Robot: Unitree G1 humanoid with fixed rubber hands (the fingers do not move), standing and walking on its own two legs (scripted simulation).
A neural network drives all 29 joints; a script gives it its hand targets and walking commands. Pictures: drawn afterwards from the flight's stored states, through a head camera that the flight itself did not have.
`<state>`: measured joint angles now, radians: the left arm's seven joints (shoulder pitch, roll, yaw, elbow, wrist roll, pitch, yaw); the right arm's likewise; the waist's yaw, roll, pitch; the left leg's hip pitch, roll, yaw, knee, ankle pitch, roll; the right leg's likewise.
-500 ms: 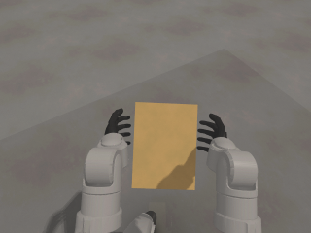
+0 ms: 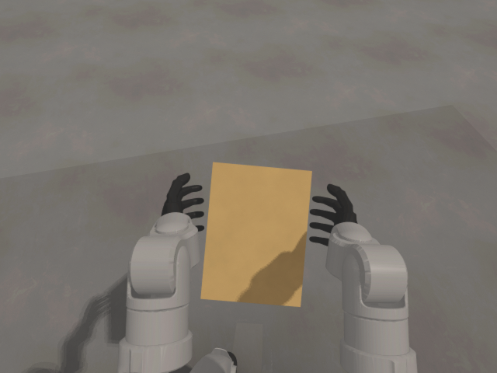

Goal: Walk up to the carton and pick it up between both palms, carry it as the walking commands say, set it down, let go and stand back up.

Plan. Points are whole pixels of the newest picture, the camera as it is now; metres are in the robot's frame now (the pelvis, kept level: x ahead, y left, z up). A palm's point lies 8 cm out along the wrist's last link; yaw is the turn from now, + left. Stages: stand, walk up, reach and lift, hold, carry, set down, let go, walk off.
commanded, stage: carry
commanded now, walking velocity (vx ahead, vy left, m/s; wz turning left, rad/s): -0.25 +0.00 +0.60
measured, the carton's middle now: (254, 228) +0.37 +0.02 -0.02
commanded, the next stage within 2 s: none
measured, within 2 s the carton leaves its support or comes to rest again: neither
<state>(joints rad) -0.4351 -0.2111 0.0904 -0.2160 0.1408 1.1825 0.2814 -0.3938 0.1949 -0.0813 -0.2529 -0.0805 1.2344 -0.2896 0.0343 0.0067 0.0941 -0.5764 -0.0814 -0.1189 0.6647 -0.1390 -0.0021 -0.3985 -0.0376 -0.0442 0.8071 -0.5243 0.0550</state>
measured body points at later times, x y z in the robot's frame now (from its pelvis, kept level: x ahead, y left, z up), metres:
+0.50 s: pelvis -0.14 -0.01 +0.00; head -0.08 +0.02 +0.45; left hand +0.14 +0.22 +0.07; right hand +0.21 -0.01 +0.07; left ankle -0.04 +0.12 -0.71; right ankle -0.11 -0.16 -0.68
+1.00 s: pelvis -0.27 -0.07 +0.00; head -0.22 -0.01 +0.45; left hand -0.08 +0.24 +0.07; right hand +0.06 +0.03 +0.07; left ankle -0.21 +0.07 -0.71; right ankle -0.19 -0.21 -0.68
